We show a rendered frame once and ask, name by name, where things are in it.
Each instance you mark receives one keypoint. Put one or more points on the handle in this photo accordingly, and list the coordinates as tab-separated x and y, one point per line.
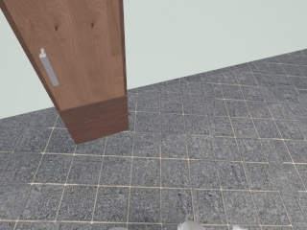
48	67

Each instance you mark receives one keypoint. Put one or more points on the cupboard door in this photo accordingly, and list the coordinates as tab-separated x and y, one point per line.
81	39

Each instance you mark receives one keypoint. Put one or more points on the right robot thigh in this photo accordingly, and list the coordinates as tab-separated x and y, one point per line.
190	225

